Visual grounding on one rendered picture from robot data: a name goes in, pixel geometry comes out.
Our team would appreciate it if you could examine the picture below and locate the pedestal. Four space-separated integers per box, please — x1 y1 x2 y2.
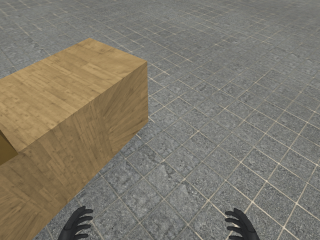
0 38 149 240

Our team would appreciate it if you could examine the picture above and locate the carton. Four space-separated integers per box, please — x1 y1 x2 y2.
0 130 18 165

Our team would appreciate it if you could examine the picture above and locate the left robot hand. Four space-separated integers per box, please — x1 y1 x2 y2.
57 205 93 240

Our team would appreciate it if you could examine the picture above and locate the right robot hand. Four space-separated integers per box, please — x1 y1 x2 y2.
225 208 260 240

